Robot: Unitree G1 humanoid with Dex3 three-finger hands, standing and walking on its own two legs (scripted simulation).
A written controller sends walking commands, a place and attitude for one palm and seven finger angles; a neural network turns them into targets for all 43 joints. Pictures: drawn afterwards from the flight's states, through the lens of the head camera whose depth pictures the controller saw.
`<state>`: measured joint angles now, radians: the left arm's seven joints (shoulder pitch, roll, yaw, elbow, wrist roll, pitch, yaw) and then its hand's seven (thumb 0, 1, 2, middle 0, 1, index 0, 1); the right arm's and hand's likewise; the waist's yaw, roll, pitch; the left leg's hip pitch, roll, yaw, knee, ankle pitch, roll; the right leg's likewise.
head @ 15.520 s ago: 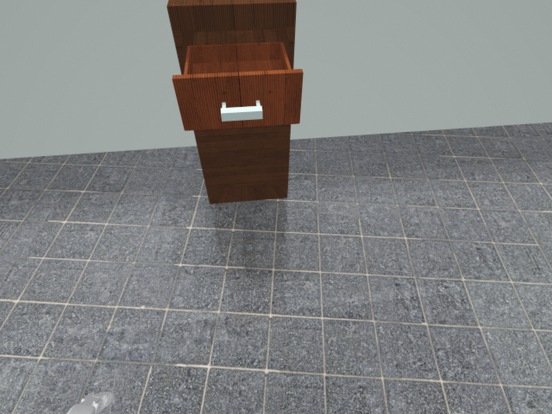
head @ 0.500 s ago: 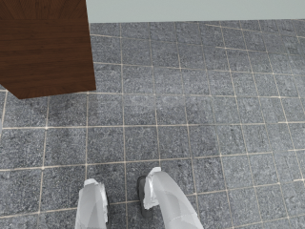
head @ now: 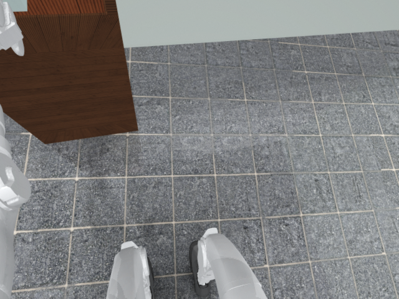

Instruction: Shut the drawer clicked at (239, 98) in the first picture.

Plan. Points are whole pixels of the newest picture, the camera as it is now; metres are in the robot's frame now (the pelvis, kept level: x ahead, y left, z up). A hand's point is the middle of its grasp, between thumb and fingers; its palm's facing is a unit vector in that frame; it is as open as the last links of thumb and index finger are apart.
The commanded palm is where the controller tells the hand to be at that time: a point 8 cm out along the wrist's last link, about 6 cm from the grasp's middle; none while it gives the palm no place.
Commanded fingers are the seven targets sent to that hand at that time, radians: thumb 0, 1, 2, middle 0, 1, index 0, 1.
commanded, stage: draw the hand back to the body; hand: left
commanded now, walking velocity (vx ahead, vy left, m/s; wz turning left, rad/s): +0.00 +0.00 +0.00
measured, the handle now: out of the picture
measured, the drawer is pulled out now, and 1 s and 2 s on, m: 0.00 0.00 0.00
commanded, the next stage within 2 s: step back with the hand held close in 1.40 s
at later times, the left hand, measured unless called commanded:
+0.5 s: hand out of the picture +0.43 +0.24 +0.15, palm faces +0.10 -0.99 -0.05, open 3.3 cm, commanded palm +0.39 +0.28 +0.16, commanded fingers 0.00 0.90 0.90 -1.40 -1.60 -1.40 -1.60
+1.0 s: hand out of the picture +0.28 +0.24 +0.23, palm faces +0.38 -0.87 -0.31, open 3.3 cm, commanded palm +0.22 +0.28 +0.25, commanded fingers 0.00 0.90 0.90 -1.40 -1.60 -1.40 -1.60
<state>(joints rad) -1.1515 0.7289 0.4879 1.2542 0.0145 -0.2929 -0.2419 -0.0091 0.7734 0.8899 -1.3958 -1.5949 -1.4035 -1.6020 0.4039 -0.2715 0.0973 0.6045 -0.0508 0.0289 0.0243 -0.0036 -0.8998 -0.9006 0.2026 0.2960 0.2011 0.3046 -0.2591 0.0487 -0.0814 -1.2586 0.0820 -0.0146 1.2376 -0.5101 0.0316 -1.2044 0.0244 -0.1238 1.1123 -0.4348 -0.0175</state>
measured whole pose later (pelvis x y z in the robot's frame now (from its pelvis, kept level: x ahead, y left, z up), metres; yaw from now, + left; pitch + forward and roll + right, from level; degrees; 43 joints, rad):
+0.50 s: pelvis +0.05 +0.00 +0.07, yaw +3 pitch +15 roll -3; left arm -0.33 0.39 0.32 0.55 -0.23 -0.24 -0.24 0.01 0.90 0.90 -1.40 -1.60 -1.40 -1.60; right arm 0.32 -0.28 0.01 0.54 0.05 0.02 0.00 0.00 -0.90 -0.90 0.20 0.30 0.20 0.30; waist -0.07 0.05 -0.14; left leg -0.67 0.05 0.03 0.88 -0.46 0.02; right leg -0.64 0.01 -0.09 0.78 -0.40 -0.01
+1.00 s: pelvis +0.05 -0.01 +0.11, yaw +3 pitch -2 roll +0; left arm 0.23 0.31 0.20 -0.15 -0.08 -0.04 0.09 0.01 0.90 0.90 -1.40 -1.59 -1.41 -1.60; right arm 0.18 -0.23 0.06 0.58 0.02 -0.03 -0.07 0.01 -0.90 -0.90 0.20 0.30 0.20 0.30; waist 0.05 0.07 0.00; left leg -0.14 0.01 0.05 0.46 -0.28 0.01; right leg -0.15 -0.01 -0.07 0.44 -0.26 -0.02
